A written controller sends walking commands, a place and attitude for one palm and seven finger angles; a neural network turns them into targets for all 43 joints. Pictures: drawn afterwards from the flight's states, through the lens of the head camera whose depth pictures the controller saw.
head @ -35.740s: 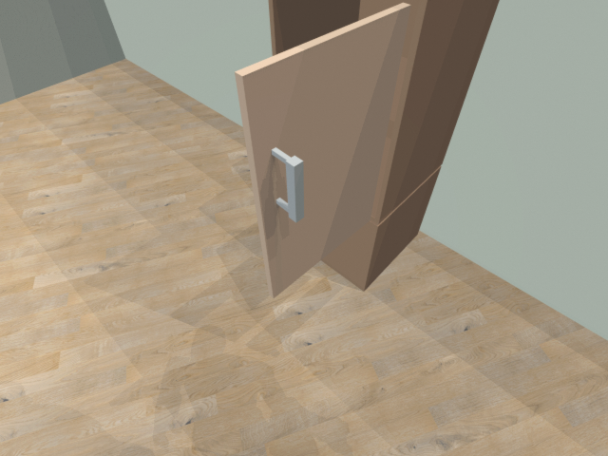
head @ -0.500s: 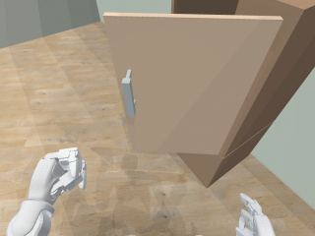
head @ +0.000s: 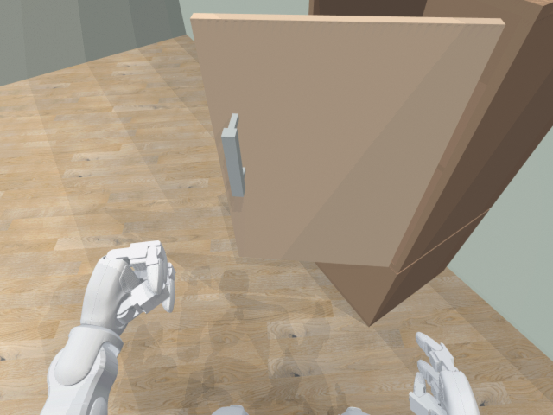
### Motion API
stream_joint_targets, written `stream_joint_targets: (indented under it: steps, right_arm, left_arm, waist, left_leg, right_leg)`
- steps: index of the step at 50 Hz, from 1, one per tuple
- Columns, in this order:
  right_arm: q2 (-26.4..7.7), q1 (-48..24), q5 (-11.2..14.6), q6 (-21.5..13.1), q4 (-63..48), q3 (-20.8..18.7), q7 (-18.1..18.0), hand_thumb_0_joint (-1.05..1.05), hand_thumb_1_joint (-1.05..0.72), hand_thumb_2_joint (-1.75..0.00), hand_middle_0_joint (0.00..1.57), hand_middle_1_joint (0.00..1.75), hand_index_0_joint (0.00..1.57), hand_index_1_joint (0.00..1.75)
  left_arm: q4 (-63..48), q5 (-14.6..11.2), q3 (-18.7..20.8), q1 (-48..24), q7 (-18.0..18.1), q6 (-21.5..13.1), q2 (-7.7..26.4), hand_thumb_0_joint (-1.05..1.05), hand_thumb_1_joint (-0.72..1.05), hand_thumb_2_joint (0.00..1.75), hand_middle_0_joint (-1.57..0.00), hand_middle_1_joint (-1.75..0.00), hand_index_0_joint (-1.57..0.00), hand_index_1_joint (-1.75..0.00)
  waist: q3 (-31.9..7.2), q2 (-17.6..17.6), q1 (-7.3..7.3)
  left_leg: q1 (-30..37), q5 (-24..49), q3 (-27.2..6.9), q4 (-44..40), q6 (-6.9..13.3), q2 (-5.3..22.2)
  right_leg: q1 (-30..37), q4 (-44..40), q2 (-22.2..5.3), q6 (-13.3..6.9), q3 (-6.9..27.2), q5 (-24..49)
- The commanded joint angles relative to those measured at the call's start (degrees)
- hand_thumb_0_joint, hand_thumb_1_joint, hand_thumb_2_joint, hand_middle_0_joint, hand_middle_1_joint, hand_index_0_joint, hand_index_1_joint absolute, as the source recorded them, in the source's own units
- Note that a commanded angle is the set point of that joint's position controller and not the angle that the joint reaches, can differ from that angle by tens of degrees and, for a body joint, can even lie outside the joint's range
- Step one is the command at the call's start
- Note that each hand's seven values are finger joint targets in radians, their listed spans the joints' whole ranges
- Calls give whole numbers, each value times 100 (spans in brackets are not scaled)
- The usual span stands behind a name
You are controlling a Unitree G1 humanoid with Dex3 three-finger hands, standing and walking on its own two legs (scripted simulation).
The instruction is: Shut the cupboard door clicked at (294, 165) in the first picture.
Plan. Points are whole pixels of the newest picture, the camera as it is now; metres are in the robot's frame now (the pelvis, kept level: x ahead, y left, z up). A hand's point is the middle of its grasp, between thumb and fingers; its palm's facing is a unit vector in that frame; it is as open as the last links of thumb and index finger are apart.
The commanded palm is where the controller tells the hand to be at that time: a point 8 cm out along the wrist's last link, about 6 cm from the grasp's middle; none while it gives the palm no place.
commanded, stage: bring the fist close to the handle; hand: left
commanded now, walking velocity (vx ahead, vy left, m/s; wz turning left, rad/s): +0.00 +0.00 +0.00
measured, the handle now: (236, 156) +0.50 +0.11 +0.09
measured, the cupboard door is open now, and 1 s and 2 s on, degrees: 51 51 45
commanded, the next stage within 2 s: push the door shut along its arc in 1.22 s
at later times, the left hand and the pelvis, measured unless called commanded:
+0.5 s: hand (226, 234) +0.34 +0.10 +0.09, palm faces -0.08 -1.00 -0.02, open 3.1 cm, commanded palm +0.33 +0.16 +0.09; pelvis +0.00 +0.00 +0.01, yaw -1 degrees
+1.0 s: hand (262, 194) +0.41 +0.06 +0.09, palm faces -0.04 -1.00 -0.01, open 3.1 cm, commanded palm +0.38 +0.12 +0.09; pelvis +0.00 -0.01 +0.01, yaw -3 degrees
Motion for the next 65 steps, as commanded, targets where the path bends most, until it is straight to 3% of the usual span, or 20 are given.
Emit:
stream_joint_targets:
  steps: [1, 3, 4, 8, 12, 16, 18, 21, 26, 34, 37, 40, 42, 43, 48, 52, 55, 58, 60, 65]
  right_arm:
    - [-644, -308, 50, -283, -806, -279, -65, 0, -90, -90, 20, 30, 20, 30]
    - [-648, -303, 26, -242, -789, -280, -36, 0, -90, -90, 20, 30, 20, 30]
    - [-620, -332, 30, -218, -803, -276, -15, 0, -90, -90, 20, 30, 20, 30]
    - [-619, -306, 6, -120, -771, -282, 52, 0, -90, -90, 20, 30, 20, 30]
    - [-598, -308, 0, -49, -708, -300, 102, 0, -90, -90, 20, 30, 20, 30]
    - [-589, -282, -15, 12, -661, -325, 141, 0, -90, -90, 20, 30, 20, 30]
    - [-614, -246, -28, 62, -567, -345, 139, 0, -90, -90, 20, 30, 20, 30]
    - [-580, -280, -22, 138, -526, -341, 165, 0, -90, -90, 20, 30, 20, 30]
    - [-591, -251, -30, 273, -372, -351, 146, 0, -90, -90, 20, 30, 20, 30]
    - [-603, -42, -56, 392, -148, -415, 179, 0, -90, -90, 20, 30, 20, 30]
    - [-595, 67, -71, 418, -100, -449, 233, 0, -90, -90, 20, 30, 20, 30]
    - [-605, 159, -103, 484, -31, -473, 257, 0, -90, -90, 20, 30, 20, 30]
    - [-604, 192, -121, 515, -36, -500, 284, 0, -90, -90, 20, 30, 20, 30]
    - [-629, 241, -149, 545, -55, -506, 287, 0, -90, -90, 20, 30, 20, 30]
    - [-629, 217, -144, 699, -125, -510, 301, 0, -90, -90, 20, 30, 20, 30]
    - [-594, 173, -113, 712, -148, -544, 303, 0, -90, -90, 20, 30, 20, 30]
    - [-601, 206, -91, 678, -54, -544, 290, 0, -90, -90, 20, 30, 20, 30]
    - [-651, 212, -76, 657, -11, -544, 256, 0, -90, -90, 20, 30, 20, 30]
    - [-625, 173, -69, 638, 20, -537, 248, 0, -90, -90, 20, 30, 20, 30]
    - [-632, 143, -90, 613, 32, -517, 250, 0, -90, -90, 20, 30, 20, 30]
  left_arm:
    - [-1077, 41, 263, -1442, 193, -269, 651, 0, 90, 90, -130, -150, -130, -150]
    - [-962, 77, 351, -1557, 301, -208, 721, 0, 90, 90, -130, -150, -130, -150]
    - [-890, 98, 245, -1587, 332, -183, 562, 0, 90, 90, -130, -150, -130, -150]
    - [-553, 199, 134, -1794, 523, -130, 428, 0, 90, 90, -130, -150, -130, -150]
    - [-464, 344, -140, -2426, 700, -198, 196, 0, 90, 90, -130, -150, -130, -150]
    - [-331, 467, -276, -2740, 869, -285, 85, 0, 90, 90, -130, -150, -130, -150]
    - [-115, 530, -148, -2930, 972, -294, 227, 0, 90, 90, -130, -150, -130, -150]
    - [75, 590, -388, -3440, 1077, -310, -26, 0, 90, 90, -130, -150, -130, -150]
    - [710, 628, -142, -4237, 1245, -318, 143, 0, 90, 90, -130, -150, -130, -150]
    - [1806, 717, -304, -5405, 1368, -471, -150, 0, 90, 90, -130, -150, -130, -150]
    - [2125, 785, -346, -5631, 1454, -551, -278, 0, 90, 90, -130, -150, -130, -150]
    - [2407, 846, -192, -6050, 1605, -635, -178, 0, 90, 90, -130, -150, -130, -150]
    - [2541, 899, -107, -5991, 1691, -715, -169, 0, 90, 90, -130, -150, -130, -150]
    - [2574, 909, 131, -5846, 1736, -740, 49, 0, 90, 90, -130, -150, -130, -150]
    - [2618, 934, 365, -5703, 1737, -857, 313, 0, 90, 90, -130, -150, -130, -150]
    - [2335, 877, 167, -5635, 1612, -1004, 121, 0, 90, 90, -130, -150, -130, -150]
    - [2390, 849, -203, -5894, 1517, -1022, -190, 0, 90, 90, -130, -150, -130, -150]
    - [2531, 816, -129, -5995, 1488, -986, -76, 0, 90, 90, -130, -150, -130, -150]
    - [2582, 831, -299, -6246, 1494, -989, -251, 0, 90, 90, -130, -150, -130, -150]
    - [2755, 863, -143, -6386, 1599, -1045, -129, 0, 90, 90, -130, -150, -130, -150]
  waist:
    - [-1065, -74, -147]
    - [-1246, -216, -77]
    - [-1256, -219, -82]
    - [-1114, -349, -58]
    - [-1129, -307, -186]
    - [-1327, -302, -172]
    - [-1291, -458, -187]
    - [-1348, -370, -262]
    - [-1465, -532, -269]
    - [-1772, -569, -429]
    - [-1947, -411, -396]
    - [-2037, -643, -438]
    - [-2156, -556, -374]
    - [-2279, -634, -272]
    - [-2152, -864, -257]
    - [-2146, -699, -297]
    - [-1901, -613, -451]
    - [-1768, -590, -474]
    - [-1744, -584, -536]
    - [-1882, -583, -475]
  left_leg:
    - [105, 850, 127, -1096, 196, -265]
    - [105, 996, 129, -1128, 196, -265]
    - [132, 1108, 159, -1141, 194, -270]
    - [135, 1193, 187, -1214, 185, -256]
    - [219, 1155, 233, -1212, 184, -253]
    - [303, 1285, 250, -1199, 184, -243]
    - [250, 1306, 238, -1189, 187, -231]
    - [299, 1190, 275, -1183, 193, -241]
    - [186, 1116, 327, -1177, 197, -261]
    - [226, 1409, 350, -1054, 197, -235]
    - [290, 1620, 362, -1014, 168, -227]
    - [191, 1640, 365, -1000, 175, -228]
    - [194, 1720, 412, -989, 173, -236]
    - [153, 1807, 417, -1008, 179, -246]
    - [-25, 1604, 517, -1120, 219, -260]
    - [116, 1564, 576, -1144, 221, -251]
    - [195, 1382, 525, -1177, 215, -233]
    - [236, 1197, 499, -1208, 222, -237]
    - [260, 1116, 469, -1209, 219, -236]
    - [223, 1086, 418, -1191, 202, -238]
  right_leg:
    - [913, -868, 339, -219, 42, 498]
    - [1096, -843, 346, -225, 33, 648]
    - [1135, -828, 333, -221, 24, 817]
    - [1146, -860, 351, -220, -6, 951]
    - [1035, -868, 337, -209, 2, 980]
    - [1092, -808, 334, -224, -3, 1153]
    - [1105, -823, 346, -223, 15, 1172]
    - [1013, -842, 328, -210, 35, 1090]
    - [1145, -917, 313, -192, 128, 1057]
    - [1073, -825, 313, -184, 146, 1549]
    - [1035, -723, 319, -216, 115, 1808]
    - [1111, -714, 320, -195, 137, 1889]
    - [1158, -686, 322, -210, 152, 1994]
    - [1348, -676, 335, -211, 166, 2107]
    - [1587, -865, 330, -172, 274, 2003]
    - [1590, -934, 337, -170, 296, 2002]
    - [1311, -980, 346, -167, 232, 1757]
    - [1152, -1064, 367, -175, 213, 1461]
    - [1032, -1042, 355, -173, 187, 1341]
    - [1004, -937, 352, -188, 162, 1272]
